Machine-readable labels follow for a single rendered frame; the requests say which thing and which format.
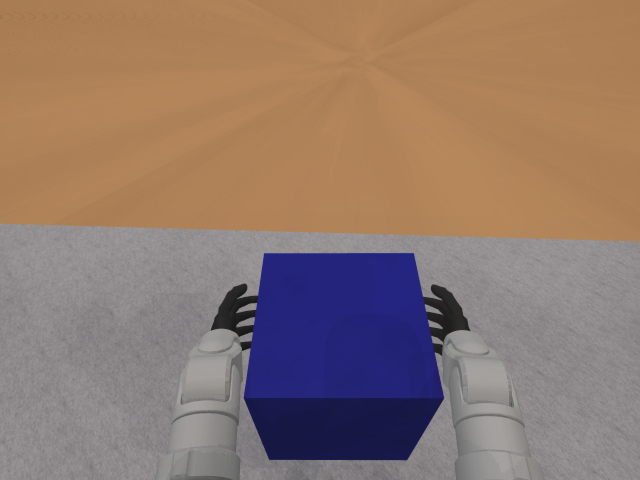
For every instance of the robot left forearm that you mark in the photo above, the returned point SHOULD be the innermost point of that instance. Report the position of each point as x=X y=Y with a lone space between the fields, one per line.
x=203 y=434

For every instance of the robot right forearm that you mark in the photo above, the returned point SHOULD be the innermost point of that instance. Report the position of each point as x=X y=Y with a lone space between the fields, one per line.
x=490 y=434

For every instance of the left robot hand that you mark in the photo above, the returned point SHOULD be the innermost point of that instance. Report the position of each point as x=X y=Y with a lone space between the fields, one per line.
x=227 y=318

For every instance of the right robot hand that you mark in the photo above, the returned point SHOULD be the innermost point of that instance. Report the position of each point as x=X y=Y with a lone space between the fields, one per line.
x=453 y=319

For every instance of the carton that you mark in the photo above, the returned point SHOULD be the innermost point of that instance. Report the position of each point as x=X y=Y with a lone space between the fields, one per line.
x=342 y=364

